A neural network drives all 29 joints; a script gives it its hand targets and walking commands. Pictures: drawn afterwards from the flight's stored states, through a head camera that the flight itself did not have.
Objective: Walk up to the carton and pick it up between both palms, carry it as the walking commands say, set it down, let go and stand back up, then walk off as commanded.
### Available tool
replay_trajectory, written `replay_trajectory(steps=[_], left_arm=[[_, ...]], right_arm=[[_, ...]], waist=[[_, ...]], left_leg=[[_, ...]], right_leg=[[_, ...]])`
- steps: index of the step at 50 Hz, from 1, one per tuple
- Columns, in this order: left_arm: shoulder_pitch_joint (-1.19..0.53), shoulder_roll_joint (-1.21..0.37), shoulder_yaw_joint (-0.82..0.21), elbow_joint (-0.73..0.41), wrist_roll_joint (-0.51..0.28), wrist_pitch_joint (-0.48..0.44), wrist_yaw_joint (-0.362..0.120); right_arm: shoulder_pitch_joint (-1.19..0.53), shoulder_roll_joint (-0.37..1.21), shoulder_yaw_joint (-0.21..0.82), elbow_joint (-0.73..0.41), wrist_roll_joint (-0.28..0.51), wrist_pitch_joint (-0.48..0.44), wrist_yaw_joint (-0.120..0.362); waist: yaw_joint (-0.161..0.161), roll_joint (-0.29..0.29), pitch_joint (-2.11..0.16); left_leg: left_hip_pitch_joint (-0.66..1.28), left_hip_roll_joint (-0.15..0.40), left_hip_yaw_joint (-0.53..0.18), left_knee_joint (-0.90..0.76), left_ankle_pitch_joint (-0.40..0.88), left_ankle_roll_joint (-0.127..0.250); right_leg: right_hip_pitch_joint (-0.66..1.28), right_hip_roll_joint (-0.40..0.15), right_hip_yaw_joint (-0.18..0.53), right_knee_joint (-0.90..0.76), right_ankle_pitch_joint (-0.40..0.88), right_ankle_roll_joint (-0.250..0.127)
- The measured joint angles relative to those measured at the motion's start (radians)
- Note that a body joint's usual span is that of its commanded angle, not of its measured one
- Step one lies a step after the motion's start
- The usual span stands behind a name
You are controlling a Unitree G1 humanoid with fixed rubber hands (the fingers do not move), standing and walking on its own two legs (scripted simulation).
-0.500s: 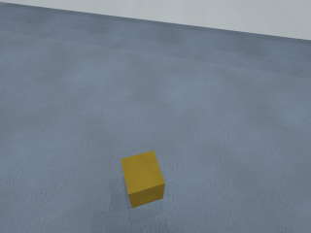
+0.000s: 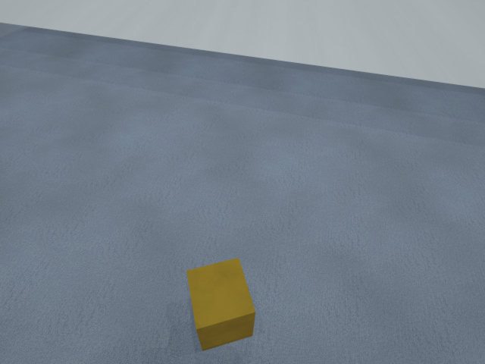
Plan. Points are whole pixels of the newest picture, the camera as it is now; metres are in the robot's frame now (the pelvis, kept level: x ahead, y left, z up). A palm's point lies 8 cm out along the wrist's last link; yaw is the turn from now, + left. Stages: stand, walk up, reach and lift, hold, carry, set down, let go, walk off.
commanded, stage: walk up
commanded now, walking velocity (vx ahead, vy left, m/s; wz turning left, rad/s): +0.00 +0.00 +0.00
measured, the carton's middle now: (220, 304) +0.49 +0.07 -0.66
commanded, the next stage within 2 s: none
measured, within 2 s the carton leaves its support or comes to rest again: neither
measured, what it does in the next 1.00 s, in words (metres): stands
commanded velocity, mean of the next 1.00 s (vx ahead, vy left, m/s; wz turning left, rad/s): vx -0.01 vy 0.00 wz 0.00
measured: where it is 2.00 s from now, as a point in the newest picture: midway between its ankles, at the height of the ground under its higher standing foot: outside the picture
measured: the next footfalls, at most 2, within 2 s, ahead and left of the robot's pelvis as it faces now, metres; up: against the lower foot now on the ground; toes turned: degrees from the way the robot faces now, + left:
left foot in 1.72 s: +0.16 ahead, +0.14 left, +0.00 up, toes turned +0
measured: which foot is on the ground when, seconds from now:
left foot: down 0.00-1.00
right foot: down 0.00-1.00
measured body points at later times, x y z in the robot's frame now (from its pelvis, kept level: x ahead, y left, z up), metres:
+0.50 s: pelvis +0.02 +0.00 +0.00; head +0.03 +0.00 +0.45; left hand -0.01 +0.21 -0.16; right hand -0.01 -0.21 -0.16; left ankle +0.02 +0.12 -0.75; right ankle +0.00 -0.10 -0.75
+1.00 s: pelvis +0.02 -0.02 +0.00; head +0.03 -0.02 +0.45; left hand -0.03 +0.18 -0.16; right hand -0.02 -0.22 -0.17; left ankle +0.02 +0.12 -0.75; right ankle +0.00 -0.10 -0.75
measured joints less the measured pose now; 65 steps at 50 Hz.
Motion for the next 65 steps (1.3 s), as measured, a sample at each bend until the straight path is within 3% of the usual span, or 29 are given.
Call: replay_trajectory(steps=[25,43,56,65], left_arm=[[0.032,-0.024,-0.014,0.054,0.003,-0.012,0.015],[0.026,-0.045,-0.011,0.038,0.007,-0.007,0.014],[0.061,-0.047,-0.008,0.046,0.000,-0.014,0.015],[0.048,-0.048,-0.015,0.028,0.001,-0.016,0.013]], right_arm=[[0.001,-0.004,-0.003,0.029,0.006,-0.005,-0.019],[0.009,0.015,0.001,0.034,-0.003,0.009,-0.021],[0.036,0.013,0.001,0.039,0.009,0.010,-0.019],[0.032,0.032,0.013,0.033,0.004,0.010,-0.022]], waist=[[-0.005,0.002,0.009],[0.009,0.008,0.032],[0.001,0.019,0.014],[0.001,0.013,0.018]], left_leg=[[0.042,-0.011,-0.008,-0.002,-0.034,-0.001],[0.064,-0.001,-0.021,-0.014,-0.022,-0.022],[0.035,0.033,-0.034,0.003,-0.031,-0.042],[0.044,0.030,-0.033,0.010,-0.042,-0.045]], right_leg=[[0.039,-0.011,-0.003,0.012,-0.043,0.008],[0.055,-0.001,-0.012,0.021,-0.051,-0.011],[0.056,0.035,-0.020,-0.024,-0.031,-0.031],[0.055,0.030,-0.018,0.003,-0.053,-0.030]])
